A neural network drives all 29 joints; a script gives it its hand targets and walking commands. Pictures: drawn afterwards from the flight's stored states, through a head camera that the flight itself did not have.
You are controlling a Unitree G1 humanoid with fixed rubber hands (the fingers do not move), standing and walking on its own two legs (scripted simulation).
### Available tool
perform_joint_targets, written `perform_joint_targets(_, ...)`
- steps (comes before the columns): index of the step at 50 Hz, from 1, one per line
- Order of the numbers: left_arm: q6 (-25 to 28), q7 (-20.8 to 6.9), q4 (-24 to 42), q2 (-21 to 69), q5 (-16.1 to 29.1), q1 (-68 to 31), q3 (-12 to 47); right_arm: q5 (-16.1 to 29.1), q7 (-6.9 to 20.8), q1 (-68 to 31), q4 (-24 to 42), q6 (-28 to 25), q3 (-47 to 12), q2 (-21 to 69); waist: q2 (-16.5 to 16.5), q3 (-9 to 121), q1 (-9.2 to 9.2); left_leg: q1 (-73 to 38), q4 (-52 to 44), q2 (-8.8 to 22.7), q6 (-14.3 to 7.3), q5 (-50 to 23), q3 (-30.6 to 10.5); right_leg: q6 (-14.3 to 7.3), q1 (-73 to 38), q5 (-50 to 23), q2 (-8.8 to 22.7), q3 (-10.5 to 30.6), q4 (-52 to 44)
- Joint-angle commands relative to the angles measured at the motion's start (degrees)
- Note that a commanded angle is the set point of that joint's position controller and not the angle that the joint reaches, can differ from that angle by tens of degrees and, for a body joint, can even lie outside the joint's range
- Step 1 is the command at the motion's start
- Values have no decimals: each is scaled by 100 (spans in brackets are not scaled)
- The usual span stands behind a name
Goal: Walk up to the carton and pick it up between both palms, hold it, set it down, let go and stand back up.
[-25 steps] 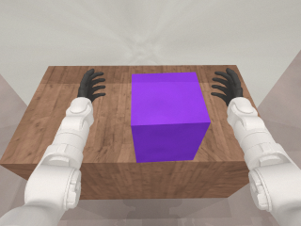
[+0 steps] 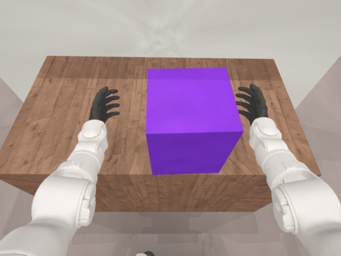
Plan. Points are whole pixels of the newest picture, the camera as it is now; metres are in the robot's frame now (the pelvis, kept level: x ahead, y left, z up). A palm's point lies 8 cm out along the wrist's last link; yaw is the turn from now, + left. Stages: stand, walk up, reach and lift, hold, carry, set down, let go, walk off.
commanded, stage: reach and lift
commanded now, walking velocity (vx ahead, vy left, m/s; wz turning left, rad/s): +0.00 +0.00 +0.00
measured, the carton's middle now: (186, 125) +0.46 -0.01 -0.04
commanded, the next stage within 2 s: none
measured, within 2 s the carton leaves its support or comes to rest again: neither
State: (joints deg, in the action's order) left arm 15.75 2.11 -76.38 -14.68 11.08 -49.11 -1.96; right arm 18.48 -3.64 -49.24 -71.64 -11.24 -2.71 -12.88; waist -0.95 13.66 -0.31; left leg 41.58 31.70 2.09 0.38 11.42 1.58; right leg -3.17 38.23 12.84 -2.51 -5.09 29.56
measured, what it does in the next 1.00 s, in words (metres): stands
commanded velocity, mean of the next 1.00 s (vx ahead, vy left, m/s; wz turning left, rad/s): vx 0.00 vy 0.00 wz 0.00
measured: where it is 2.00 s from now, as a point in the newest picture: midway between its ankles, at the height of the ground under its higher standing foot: outside the picture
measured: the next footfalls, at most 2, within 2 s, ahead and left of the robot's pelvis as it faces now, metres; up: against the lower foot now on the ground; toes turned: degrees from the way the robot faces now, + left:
none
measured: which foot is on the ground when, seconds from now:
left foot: down 0.00-1.00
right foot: down 0.00-1.00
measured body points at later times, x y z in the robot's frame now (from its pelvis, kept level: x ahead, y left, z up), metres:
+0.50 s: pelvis -0.02 +0.00 -0.04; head +0.11 +0.00 +0.39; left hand +0.44 +0.19 -0.03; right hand +0.44 -0.19 -0.02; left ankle +0.02 +0.12 -0.72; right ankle +0.00 -0.08 -0.72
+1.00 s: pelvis -0.02 +0.01 -0.04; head +0.11 +0.01 +0.39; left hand +0.44 +0.15 -0.03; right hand +0.43 -0.15 -0.02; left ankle +0.02 +0.12 -0.72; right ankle +0.00 -0.08 -0.72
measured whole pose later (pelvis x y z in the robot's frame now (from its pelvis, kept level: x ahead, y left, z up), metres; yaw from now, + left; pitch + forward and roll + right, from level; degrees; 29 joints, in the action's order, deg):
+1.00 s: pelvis -0.02 +0.01 -0.04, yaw -1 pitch +26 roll -1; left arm 29.7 7.0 -80.9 -6.0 -2.6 -53.3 -17.0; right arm -7.7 -7.0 -52.1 -73.9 -25.2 19.3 -2.6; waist 1.2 12.0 1.3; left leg 57.6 50.2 2.4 -0.4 18.6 2.0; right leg -3.1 54.9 20.4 -1.8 -4.8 49.2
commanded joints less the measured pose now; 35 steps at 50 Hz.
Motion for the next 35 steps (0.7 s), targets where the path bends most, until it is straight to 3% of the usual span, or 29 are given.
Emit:
perform_joint_targets(1,735,121,1381,-842,232,-3651,81,-385,-39,-3093,1384,-610,477,-1023,588,4631,100,-2349,523,-65,399,-2187,-58,406,-1065,-2362,184,257,294)
perform_joint_targets(8,1044,110,746,-842,87,-3319,-90,-508,-129,-3021,1004,-955,468,-875,369,5246,69,-1699,1064,-126,367,-2431,-42,481,-1096,-2716,151,308,867)
perform_joint_targets(14,1272,91,-6,-737,-11,-3074,-169,-258,-137,-3003,392,-1309,206,-804,127,4870,11,-1069,1290,-171,293,-2136,0,541,-782,-2311,138,350,1118)
perform_joint_targets(20,1377,111,486,-628,18,-3129,-152,-124,-145,-3017,539,-1528,112,-826,286,5247,41,-1329,1571,-183,374,-2382,41,507,-447,-2389,27,299,1229)
perform_joint_targets(25,1318,133,785,-631,69,-3173,-166,-139,-124,-3093,734,-1410,86,-689,243,5234,-15,-1060,1650,-204,297,-2057,48,488,-364,-2018,45,363,1334)
perform_joint_targets(31,1300,172,874,-476,46,-3174,-170,-266,-151,-3122,769,-1321,143,-487,236,5302,-3,-906,1872,-208,260,-1992,27,481,-261,-1954,61,412,1500)
perform_joint_targets(35,1339,145,807,-58,-156,-3209,-269,-578,-186,-3226,713,-1309,317,-50,178,5169,49,-766,1989,-208,219,-1938,-10,484,-225,-1938,112,427,1584)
